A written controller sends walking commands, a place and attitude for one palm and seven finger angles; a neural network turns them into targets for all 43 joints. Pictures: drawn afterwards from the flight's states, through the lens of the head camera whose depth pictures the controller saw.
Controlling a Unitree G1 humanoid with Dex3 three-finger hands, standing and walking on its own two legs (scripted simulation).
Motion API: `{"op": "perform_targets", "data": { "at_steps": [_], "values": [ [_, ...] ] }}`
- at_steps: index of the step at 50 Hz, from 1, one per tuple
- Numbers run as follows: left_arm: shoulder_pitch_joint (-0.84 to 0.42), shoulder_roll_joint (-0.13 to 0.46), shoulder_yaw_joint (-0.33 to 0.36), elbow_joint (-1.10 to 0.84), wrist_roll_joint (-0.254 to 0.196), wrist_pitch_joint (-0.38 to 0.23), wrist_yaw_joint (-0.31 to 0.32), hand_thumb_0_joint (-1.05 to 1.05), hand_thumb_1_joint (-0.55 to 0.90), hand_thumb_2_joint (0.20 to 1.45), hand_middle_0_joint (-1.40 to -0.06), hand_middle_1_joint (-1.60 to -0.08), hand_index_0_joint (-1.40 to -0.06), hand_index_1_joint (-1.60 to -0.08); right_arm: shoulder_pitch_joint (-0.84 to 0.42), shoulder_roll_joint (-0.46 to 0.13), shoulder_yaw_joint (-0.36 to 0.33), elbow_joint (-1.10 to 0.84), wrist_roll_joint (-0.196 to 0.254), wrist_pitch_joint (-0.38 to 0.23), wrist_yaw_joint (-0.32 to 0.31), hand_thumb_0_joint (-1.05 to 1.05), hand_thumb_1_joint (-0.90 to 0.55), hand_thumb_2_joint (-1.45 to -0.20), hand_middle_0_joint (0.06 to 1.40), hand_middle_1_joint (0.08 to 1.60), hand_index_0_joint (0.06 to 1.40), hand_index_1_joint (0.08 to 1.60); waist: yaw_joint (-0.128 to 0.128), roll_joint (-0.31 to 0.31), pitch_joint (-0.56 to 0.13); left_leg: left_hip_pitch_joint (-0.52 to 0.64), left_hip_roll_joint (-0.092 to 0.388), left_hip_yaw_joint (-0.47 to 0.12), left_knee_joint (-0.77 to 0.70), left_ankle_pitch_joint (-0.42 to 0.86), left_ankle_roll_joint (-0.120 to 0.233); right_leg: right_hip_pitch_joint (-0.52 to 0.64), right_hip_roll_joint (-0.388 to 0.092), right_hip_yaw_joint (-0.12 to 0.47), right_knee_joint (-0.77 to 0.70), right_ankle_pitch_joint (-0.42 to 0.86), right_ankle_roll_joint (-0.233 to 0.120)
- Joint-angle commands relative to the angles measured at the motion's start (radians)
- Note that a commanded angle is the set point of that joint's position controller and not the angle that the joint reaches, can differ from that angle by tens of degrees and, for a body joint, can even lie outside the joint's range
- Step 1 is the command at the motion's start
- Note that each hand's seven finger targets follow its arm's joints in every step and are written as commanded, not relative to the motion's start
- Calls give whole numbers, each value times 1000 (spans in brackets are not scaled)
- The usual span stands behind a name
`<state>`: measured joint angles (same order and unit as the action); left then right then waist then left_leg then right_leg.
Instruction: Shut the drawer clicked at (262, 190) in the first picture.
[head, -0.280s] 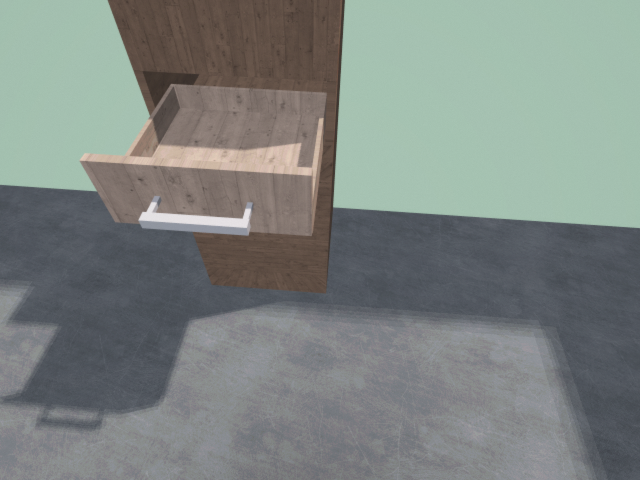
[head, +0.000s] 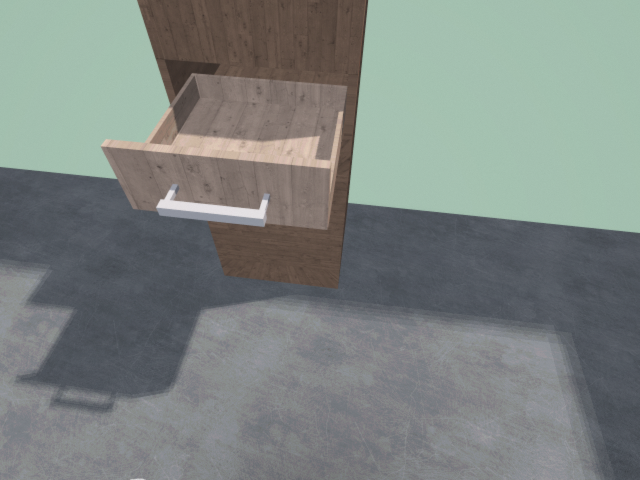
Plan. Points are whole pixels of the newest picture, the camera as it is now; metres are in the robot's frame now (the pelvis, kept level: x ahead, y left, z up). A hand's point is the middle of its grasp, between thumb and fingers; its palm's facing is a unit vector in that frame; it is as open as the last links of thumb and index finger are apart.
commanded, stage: turn or walk to find it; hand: left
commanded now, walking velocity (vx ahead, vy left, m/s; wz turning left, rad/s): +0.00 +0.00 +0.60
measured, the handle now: (215, 204) +0.54 +0.21 -0.02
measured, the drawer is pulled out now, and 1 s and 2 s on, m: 0.30 0.30 0.30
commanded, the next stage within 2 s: stand and wait in 0.24 s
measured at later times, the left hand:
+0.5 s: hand out of the picture -0.02 +0.22 -0.17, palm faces +0.20 -0.95 -0.25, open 7.4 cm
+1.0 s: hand out of the picture +0.00 +0.15 -0.18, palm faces +0.23 -0.95 -0.20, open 7.4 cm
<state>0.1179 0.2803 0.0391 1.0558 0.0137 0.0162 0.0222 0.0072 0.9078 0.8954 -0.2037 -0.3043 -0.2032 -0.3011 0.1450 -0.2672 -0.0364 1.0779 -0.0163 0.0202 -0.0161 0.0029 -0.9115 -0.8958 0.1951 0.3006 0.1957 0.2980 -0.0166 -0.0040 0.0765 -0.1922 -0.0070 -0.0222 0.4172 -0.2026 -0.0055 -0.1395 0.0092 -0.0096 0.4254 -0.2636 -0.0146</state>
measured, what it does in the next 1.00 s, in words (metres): steps on the spot: right foot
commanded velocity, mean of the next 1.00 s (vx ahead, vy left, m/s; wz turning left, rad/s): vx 0.00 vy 0.00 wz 0.17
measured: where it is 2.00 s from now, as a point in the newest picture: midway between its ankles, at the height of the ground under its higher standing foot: outside the picture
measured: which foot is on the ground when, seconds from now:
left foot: down 0.00-1.00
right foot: down 0.00-0.22, up 0.24-0.56, down 0.58-1.00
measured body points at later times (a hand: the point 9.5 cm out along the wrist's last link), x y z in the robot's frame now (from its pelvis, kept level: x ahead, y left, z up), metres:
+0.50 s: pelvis -0.03 +0.00 +0.00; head +0.02 +0.02 +0.45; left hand -0.03 +0.27 -0.15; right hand +0.06 -0.22 -0.15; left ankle +0.00 +0.12 -0.74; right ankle -0.01 -0.14 -0.71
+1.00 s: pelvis +0.00 -0.04 +0.00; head +0.03 -0.03 +0.45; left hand -0.01 +0.20 -0.16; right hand +0.05 -0.27 -0.16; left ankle -0.01 +0.12 -0.74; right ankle +0.00 -0.14 -0.74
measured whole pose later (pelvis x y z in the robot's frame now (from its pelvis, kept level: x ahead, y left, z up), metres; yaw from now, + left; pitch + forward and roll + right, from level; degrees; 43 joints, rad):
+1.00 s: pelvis +0.00 -0.04 +0.00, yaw +12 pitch -1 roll +0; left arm 0.20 0.17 0.04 1.08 0.01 0.01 0.02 0.01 0.91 0.90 -0.20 -0.30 -0.20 -0.30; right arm 0.24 -0.17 -0.04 1.11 -0.02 0.02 -0.03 0.00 -0.91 -0.90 0.19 0.30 0.19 0.30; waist -0.01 0.00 0.08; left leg -0.23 0.04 -0.07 0.45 -0.20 -0.06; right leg -0.15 0.03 -0.04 0.46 -0.28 -0.04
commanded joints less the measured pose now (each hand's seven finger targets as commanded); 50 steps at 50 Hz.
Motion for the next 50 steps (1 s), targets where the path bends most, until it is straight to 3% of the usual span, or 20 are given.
{"op": "perform_targets", "data": {
  "at_steps": [1, 3, 6, 9, 10, 11, 12, 13, 15, 17, 21, 26, 27, 28, 29, 31, 32, 36, 40, 50],
  "values": [
    [85, 155, 43, -62, 1, -3, 13, 0, 900, 900, -200, -300, -200, -300, -2, -115, -29, -83, 6, 1, -3, 0, -900, -900, 200, 300, 200, 300, 34, -7, -83, -72, 93, -120, 47, 228, 23, 45, -160, 74, 14, 284, -40],
    [87, 175, 53, -83, 3, 1, 15, 0, 900, 900, -200, -300, -200, -300, 7, -98, -36, -106, 7, 8, 1, 0, -900, -900, 200, 300, 200, 300, 31, -89, -89, -126, 37, -57, 175, 124, -1, 57, -254, 125, -24, 294, -93],
    [55, 168, 60, -112, 16, -2, 23, 0, 900, 900, -200, -300, -200, -300, 19, -72, -48, -128, 8, 22, 3, 0, -900, -900, 200, 300, 200, 300, 16, -197, -62, -169, 25, 7, 413, -318, -19, 31, -377, 164, -53, 473, -196],
    [10, 152, 61, -138, 11, -4, 16, 0, 900, 900, -200, -300, -200, -300, 88, -50, -46, -122, 13, 18, 15, 0, -900, -900, 200, 300, 200, 300, -33, -122, -46, -44, 62, 16, 136, -124, -17, -21, -321, 34, 112, 529, -109],
    [27, 120, 59, -152, 2, 3, 11, 0, 900, 900, -200, -300, -200, -300, 145, -83, -49, -114, 2, 4, 15, 0, -900, -900, 200, 300, 200, 300, -51, 57, -71, 60, 124, -114, -23, 159, 26, -135, -225, -49, 290, 338, -27],
    [50, 51, 43, -178, -5, 9, 5, 0, 900, 900, -200, -300, -200, -300, 188, -170, -70, -103, -10, -3, 6, 0, -900, -900, 200, 300, 200, 300, -46, 359, -66, 111, 351, -459, -120, 464, 136, -328, -62, -104, 516, -272, 70],
    [1, 69, 41, -189, -1, 21, 13, 0, 900, 900, -200, -300, -200, -300, 223, -187, -75, -90, -16, 6, -7, 0, -900, -900, 200, 300, 200, 300, -71, 263, -63, 57, 395, -498, -134, 480, 209, -344, -50, 39, 643, -362, 51],
    [34, 74, 50, -175, 3, 26, 13, 0, 900, 900, -200, -300, -200, -300, 186, -162, -64, -100, -18, 7, -5, 0, -900, -900, 200, 300, 200, 300, -41, 170, -59, -21, 358, -385, -165, 165, 203, -300, -75, 76, 683, -301, 30],
    [43, 64, 55, -152, 10, 28, 3, 0, 900, 900, -200, -300, -200, -300, 82, -113, -51, -141, -16, -1, -15, 0, -900, -900, 200, 300, 200, 300, 4, 162, -3, -89, 271, -351, -211, -107, 148, -338, -74, 71, 691, -174, 40],
    [71, 46, 45, -140, 10, 19, -4, 0, 900, 900, -200, -300, -200, -300, 86, -93, -46, -136, -12, -12, -20, 0, -900, -900, 200, 300, 200, 300, 11, 106, -44, -9, 251, -297, -193, -16, 143, -353, -71, 56, 642, -140, 46],
    [95, 10, 26, -133, 8, 12, -3, 0, 900, 900, -200, -300, -200, -300, 112, -85, -47, -118, -8, -13, -25, 0, -900, -900, 200, 300, 200, 300, 0, 141, -111, 78, 231, -234, -151, 92, 158, -287, -49, 8, 436, -190, 46],
    [207, -3, 20, -72, 6, 4, 1, 0, 900, 900, -200, -300, -200, -300, 84, -74, -46, -106, 1, -7, -19, 0, -900, -900, 200, 300, 200, 300, 38, 126, -85, -85, 172, -178, -113, -48, 103, -40, -14, -28, 72, -28, 28],
    [233, 23, 22, -58, 9, -3, 6, 0, 900, 900, -200, -300, -200, -300, 83, -46, -43, -107, 8, -7, -17, 0, -900, -900, 200, 300, 200, 300, 44, 57, -80, -126, 113, -135, -50, -95, 62, 8, -47, 30, -46, 1, 20],
    [221, 73, 27, -54, 13, -11, 11, 0, 900, 900, -200, -300, -200, -300, 85, -3, -35, -113, 17, -1, -12, 0, -900, -900, 200, 300, 200, 300, 28, -84, -49, -162, 31, -65, 41, -183, 10, -41, -175, 210, -145, -117, -30],
    [165, 122, 33, -67, 12, -11, 9, 0, 900, 900, -200, -300, -200, -300, 84, 17, -27, -117, 14, 5, -3, 0, -900, -900, 200, 300, 200, 300, 13, -172, -5, -103, -1, -16, 115, -185, -9, -176, -285, 292, -234, -257, -87],
    [77, 123, 32, -86, 13, -12, 5, 0, 900, 900, -200, -300, -200, -300, 115, 11, -32, -92, 2, 5, 6, 0, -900, -900, 200, 300, 200, 300, -19, -121, 4, 23, 0, -1, 141, -116, -5, -309, -249, 260, -221, -314, -104],
    [70, 95, 25, -75, 9, -17, 5, 0, 900, 900, -200, -300, -200, -300, 128, 18, -28, -69, 1, 1, 2, 0, -900, -900, 200, 300, 200, 300, -22, -163, 2, 25, 11, -12, 127, -33, -1, -271, -192, 209, -173, -179, -84],
    [112, 49, 16, -35, -2, -26, 9, 0, 900, 900, -200, -300, -200, -300, 122, -20, -25, -37, 8, -20, -13, 0, -900, -900, 200, 300, 200, 300, -6, -46, -25, 56, 84, -70, 0, 124, 10, -166, -108, 107, -78, 41, -32],
    [128, 49, 18, -5, -4, -23, 8, 0, 900, 900, -200, -300, -200, -300, 109, -13, -18, -13, 4, -18, -15, 0, -900, -900, 200, 300, 200, 300, 4, -11, 26, 17, 78, -55, -23, 75, -1, -140, -108, 116, -124, -24, -31],
    [147, 50, 41, -15, -5, -12, 16, 0, 900, 900, -200, -300, -200, -300, 129, 12, -20, -15, 5, -7, -20, 0, -900, -900, 200, 300, 200, 300, 18, -20, -27, -51, 64, -25, 73, 147, -15, -17, -165, 78, -64, 186, -56]
  ]
}}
